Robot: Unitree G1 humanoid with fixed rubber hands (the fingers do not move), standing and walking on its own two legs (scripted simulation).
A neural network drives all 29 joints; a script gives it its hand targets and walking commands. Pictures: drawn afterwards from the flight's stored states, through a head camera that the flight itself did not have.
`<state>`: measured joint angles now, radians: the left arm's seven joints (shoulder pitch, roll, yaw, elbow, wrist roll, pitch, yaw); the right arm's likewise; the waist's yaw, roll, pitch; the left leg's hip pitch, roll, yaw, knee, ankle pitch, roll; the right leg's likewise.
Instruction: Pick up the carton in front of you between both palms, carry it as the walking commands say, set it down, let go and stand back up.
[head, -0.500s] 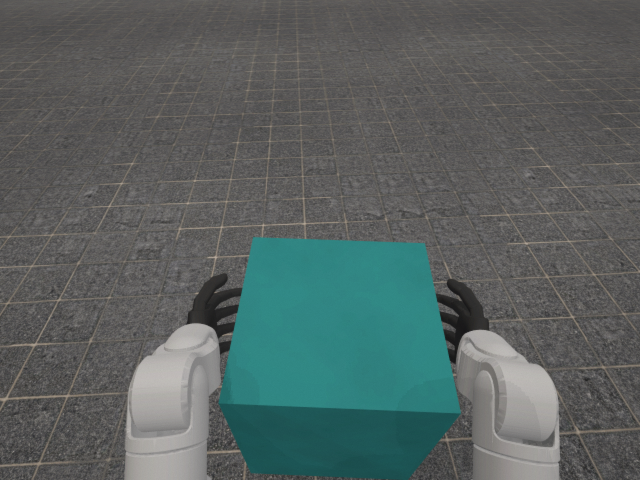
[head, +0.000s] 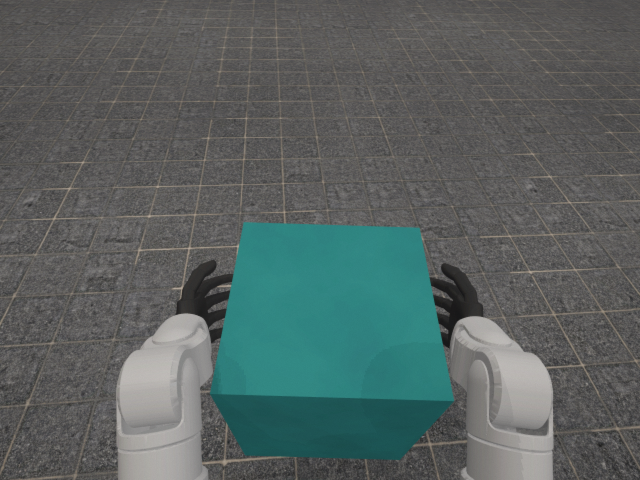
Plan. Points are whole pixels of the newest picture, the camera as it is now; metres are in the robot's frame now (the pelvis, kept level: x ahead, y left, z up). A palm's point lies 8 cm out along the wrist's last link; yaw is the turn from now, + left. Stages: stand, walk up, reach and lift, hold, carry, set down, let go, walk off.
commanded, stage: carry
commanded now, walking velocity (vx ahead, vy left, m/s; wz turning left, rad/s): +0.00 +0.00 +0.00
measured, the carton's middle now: (326, 348) +0.29 +0.00 +0.02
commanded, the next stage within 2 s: none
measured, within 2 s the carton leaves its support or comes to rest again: neither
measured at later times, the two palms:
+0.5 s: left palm (231, 245) +0.38 +0.13 +0.10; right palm (462, 256) +0.38 -0.17 +0.09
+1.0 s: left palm (229, 260) +0.36 +0.13 +0.10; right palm (470, 269) +0.36 -0.17 +0.10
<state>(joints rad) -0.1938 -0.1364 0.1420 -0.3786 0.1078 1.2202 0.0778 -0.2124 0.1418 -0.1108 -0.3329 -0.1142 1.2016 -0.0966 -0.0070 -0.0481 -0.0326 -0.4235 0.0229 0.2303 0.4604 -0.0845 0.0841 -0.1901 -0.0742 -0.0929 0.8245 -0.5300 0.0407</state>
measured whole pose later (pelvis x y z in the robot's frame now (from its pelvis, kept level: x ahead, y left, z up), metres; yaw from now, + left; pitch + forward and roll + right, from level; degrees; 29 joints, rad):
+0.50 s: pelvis +0.12 -0.02 +0.00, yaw +0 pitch +4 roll +0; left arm -0.18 -0.14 0.12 -0.29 0.12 1.22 0.08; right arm -0.19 0.14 -0.13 -0.28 -0.13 1.22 -0.09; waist 0.00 0.00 -0.13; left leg -0.29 0.06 0.19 0.55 -0.31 0.01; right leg -0.20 -0.06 -0.14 0.53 -0.38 0.01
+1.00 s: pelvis +0.10 -0.02 +0.01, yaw +0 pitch +2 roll +0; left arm -0.17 -0.13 0.11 -0.29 0.12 1.22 0.08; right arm -0.18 0.14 -0.12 -0.28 -0.13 1.22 -0.09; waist 0.00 0.00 -0.12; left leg -0.29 0.07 0.19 0.54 -0.28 0.01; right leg -0.20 -0.06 -0.15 0.52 -0.35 0.00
